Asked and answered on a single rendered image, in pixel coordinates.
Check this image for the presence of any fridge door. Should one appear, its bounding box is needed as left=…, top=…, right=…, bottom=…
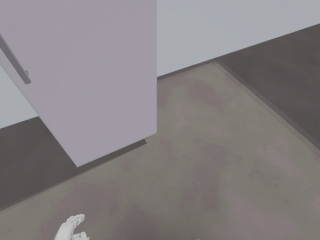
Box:
left=0, top=0, right=157, bottom=166

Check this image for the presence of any handle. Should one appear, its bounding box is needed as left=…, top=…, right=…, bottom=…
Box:
left=0, top=33, right=32, bottom=85

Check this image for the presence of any robot left hand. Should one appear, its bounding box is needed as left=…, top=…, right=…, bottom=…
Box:
left=54, top=214, right=90, bottom=240

